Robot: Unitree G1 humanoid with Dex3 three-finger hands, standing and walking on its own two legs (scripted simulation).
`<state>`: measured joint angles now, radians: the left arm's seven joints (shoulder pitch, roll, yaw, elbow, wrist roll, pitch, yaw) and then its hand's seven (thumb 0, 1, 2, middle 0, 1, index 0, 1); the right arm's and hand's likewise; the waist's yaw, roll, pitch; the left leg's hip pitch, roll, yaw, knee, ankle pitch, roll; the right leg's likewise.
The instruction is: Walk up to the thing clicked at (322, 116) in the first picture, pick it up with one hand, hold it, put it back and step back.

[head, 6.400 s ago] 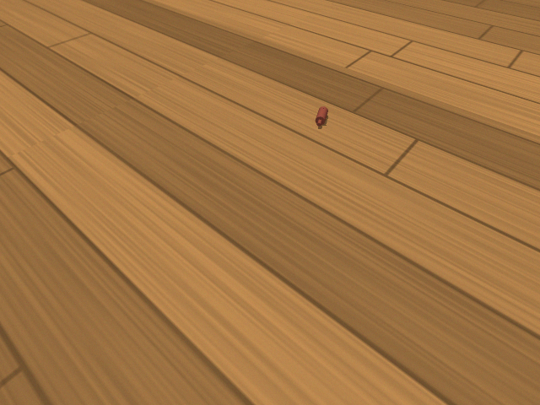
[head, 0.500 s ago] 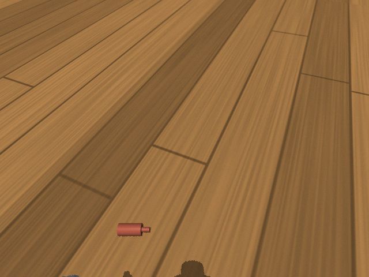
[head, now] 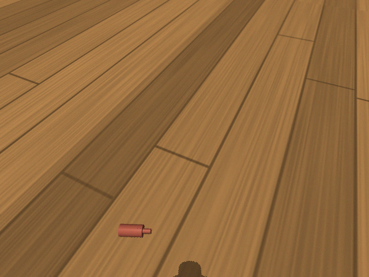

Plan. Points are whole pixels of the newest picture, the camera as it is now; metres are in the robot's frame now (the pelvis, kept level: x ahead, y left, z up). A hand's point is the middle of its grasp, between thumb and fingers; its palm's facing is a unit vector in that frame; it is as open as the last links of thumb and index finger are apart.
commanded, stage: walk up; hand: left
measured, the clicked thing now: (135, 230) +0.50 +0.28 -0.75
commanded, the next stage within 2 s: stand in 0.42 s
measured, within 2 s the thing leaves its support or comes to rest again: neither
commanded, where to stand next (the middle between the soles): +0.11 +0.02 m, yaw +1 degrees
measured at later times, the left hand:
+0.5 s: hand out of the picture +0.10 +0.26 -0.15, palm faces +0.01 -0.94 -0.34, open 7.3 cm
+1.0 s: hand out of the picture +0.05 +0.25 -0.15, palm faces -0.01 -0.94 -0.34, open 7.3 cm
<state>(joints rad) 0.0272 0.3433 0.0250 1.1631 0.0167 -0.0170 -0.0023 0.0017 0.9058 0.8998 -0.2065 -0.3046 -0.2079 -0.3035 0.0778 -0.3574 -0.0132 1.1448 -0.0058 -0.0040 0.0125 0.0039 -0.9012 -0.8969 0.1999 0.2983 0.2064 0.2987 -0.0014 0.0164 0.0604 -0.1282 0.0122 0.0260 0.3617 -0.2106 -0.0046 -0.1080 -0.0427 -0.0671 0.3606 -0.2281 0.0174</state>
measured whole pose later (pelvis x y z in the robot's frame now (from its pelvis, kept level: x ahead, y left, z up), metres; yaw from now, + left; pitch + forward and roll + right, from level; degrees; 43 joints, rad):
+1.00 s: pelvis -0.01 +0.00 +0.00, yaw +1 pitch -2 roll +0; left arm 0.10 0.34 0.00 1.15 0.02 -0.01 0.00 0.00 0.91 0.90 -0.21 -0.30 -0.21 -0.30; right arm 0.08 -0.35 0.00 1.15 -0.01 -0.01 0.01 0.00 -0.90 -0.90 0.20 0.30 0.21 0.30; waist 0.00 0.01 0.05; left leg -0.11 0.01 0.01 0.30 -0.16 -0.01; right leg -0.08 -0.04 -0.09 0.29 -0.18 0.02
